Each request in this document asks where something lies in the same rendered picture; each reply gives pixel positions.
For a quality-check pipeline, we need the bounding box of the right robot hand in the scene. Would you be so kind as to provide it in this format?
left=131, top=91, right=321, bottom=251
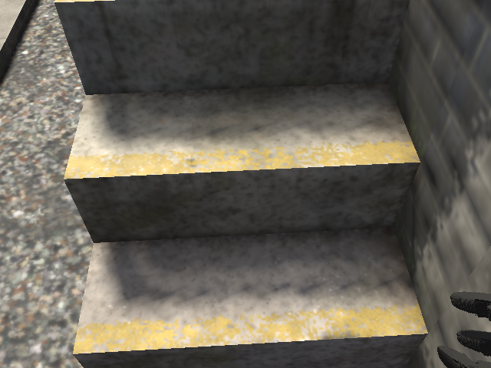
left=437, top=291, right=491, bottom=368

